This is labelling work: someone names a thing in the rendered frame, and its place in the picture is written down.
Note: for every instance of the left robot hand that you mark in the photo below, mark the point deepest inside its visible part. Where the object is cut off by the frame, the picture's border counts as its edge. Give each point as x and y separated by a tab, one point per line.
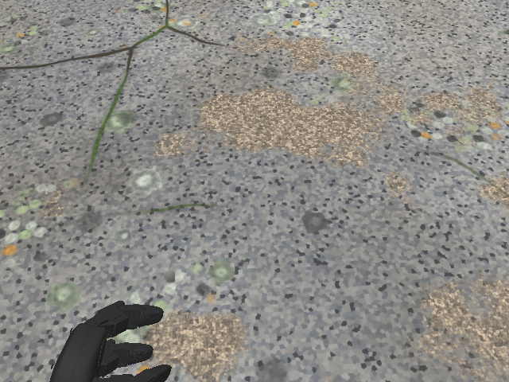
87	355

